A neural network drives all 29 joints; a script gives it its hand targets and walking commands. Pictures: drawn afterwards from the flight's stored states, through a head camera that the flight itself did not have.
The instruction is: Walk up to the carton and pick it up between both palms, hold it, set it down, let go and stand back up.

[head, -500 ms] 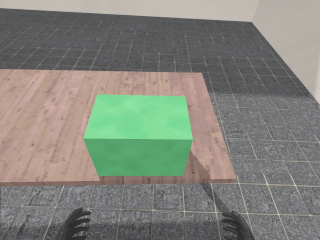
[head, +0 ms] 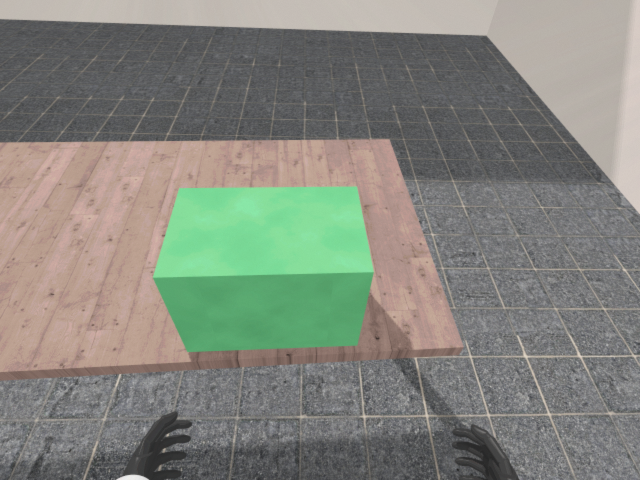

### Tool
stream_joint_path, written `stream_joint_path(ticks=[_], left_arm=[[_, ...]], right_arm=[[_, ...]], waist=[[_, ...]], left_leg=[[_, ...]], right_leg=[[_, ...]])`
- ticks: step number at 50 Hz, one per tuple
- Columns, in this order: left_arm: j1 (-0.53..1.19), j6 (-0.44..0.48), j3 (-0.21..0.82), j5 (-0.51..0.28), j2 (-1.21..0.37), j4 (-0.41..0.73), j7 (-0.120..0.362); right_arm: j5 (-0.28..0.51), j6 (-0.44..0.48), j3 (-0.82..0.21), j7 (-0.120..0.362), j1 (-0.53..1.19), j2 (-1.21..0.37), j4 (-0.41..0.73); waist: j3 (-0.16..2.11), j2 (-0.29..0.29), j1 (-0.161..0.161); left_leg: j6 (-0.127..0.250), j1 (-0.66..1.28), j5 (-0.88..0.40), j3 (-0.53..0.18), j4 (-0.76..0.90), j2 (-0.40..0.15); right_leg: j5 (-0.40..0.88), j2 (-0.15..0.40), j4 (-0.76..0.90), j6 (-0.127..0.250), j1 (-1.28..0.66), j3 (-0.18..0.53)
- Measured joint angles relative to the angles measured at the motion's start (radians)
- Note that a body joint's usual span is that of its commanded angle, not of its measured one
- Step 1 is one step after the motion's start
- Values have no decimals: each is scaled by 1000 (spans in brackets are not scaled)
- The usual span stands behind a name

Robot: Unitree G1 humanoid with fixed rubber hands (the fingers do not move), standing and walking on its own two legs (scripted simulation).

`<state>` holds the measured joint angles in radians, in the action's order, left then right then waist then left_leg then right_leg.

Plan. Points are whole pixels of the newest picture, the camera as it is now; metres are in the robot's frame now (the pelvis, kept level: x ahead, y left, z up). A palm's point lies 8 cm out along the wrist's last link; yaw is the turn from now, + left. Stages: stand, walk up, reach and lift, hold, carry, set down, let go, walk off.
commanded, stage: let go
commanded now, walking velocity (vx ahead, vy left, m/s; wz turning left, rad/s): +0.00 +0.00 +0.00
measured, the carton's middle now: (271, 269) +0.43 +0.09 -0.01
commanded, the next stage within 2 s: stand in 0.04 s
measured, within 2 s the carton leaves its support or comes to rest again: neither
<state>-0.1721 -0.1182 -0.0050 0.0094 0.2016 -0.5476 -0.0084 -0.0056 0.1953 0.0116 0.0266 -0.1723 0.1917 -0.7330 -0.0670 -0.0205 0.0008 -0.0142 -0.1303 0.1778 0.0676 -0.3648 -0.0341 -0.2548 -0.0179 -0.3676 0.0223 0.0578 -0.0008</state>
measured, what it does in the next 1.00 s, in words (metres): stands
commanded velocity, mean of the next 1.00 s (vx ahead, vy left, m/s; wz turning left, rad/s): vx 0.00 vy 0.00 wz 0.00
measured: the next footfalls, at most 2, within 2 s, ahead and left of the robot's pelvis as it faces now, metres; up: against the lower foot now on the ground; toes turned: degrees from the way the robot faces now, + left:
none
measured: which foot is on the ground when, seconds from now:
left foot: down 0.00-1.00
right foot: down 0.00-1.00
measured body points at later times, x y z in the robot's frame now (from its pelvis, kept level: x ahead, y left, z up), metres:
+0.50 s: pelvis -0.01 +0.01 -0.01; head -0.01 +0.01 +0.44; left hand +0.03 +0.27 -0.13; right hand +0.07 -0.23 -0.14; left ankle +0.01 +0.13 -0.75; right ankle -0.03 -0.10 -0.75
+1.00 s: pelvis -0.02 +0.00 -0.01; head -0.02 +0.01 +0.44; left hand -0.06 +0.25 -0.15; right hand +0.05 -0.23 -0.15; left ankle +0.01 +0.13 -0.75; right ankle -0.03 -0.10 -0.75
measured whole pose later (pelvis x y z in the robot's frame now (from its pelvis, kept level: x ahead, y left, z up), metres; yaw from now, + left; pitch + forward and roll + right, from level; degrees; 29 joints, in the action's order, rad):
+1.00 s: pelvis -0.02 +0.00 -0.01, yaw +9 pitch +1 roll -1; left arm -0.39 0.00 -0.03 0.02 0.20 -0.94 -0.03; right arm -0.02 0.00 0.03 -0.01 -0.35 0.20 -0.93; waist 0.03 0.01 0.02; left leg 0.00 -0.32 0.17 -0.08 -0.48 0.02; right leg -0.30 0.02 -0.45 0.01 0.17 -0.15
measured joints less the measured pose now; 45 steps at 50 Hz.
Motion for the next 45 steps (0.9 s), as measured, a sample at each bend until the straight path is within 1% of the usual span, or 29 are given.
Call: stream_joint_path(ticks=[5, 7, 10, 13, 15, 21, 25, 32, 37, 45], left_arm=[[-12, 11, 7, 6, -3, 4, -2], [-10, 51, 5, 41, 0, -18, 6], [-21, 95, -8, 44, 12, -45, 13], [-46, 105, -19, 37, 25, -68, 11], [-70, 106, -25, 32, 34, -88, 7], [-137, 102, -30, 26, 37, -157, -1], [-167, 106, -29, 24, 31, -197, -3], [-199, 115, -27, 21, 20, -260, -8], [-211, 117, -26, 18, 14, -303, -11], [-226, 123, -26, 17, 8, -367, -16]], right_arm=[[-7, -9, 8, 2, -2, 6, 12], [-21, -67, 10, -4, -14, 17, 8], [-26, -145, 15, -1, -49, 37, -26], [-30, -184, 23, 7, -90, 46, -60], [-34, -197, 26, 10, -111, 46, -74], [-37, -201, 27, 9, -153, 38, -91], [-34, -198, 20, 3, -172, 26, -102], [-32, -192, 12, -10, -183, 13, -125], [-26, -194, 11, -18, -180, 14, -141], [-22, -200, 14, -26, -176, 12, -176]], waist=[[8, 7, -1], [29, 16, -6], [55, 28, 3], [74, 32, 14], [81, 31, 16], [91, 34, 9], [97, 31, 13], [107, 27, 20], [107, 28, 19], [106, 30, 19]], left_leg=[[3, -11, 5, -1, -10, 2], [3, -57, 16, -19, -48, 2], [4, -109, 38, -44, -105, 6], [11, -143, 52, -64, -146, 11], [6, -157, 57, -74, -161, 16], [11, -187, 44, -97, -167, 29], [14, -197, 30, -109, -158, 38], [19, -200, 16, -127, -148, 51], [19, -200, 2, -136, -133, 58], [14, -198, -4, -145, -123, 56]], right_leg=[[-4, 2, -8, -3, 10, -1], [-12, 3, -25, -4, 37, -20], [-36, 6, -68, -5, 73, -46], [-56, 11, -103, -3, 95, -67], [-64, 15, -119, -4, 106, -77], [-61, 26, -123, -10, 124, -103], [-54, 33, -116, -12, 129, -115], [-47, 42, -106, -16, 124, -133], [-42, 48, -102, -17, 126, -140], [-38, 43, -89, -12, 120, -145]])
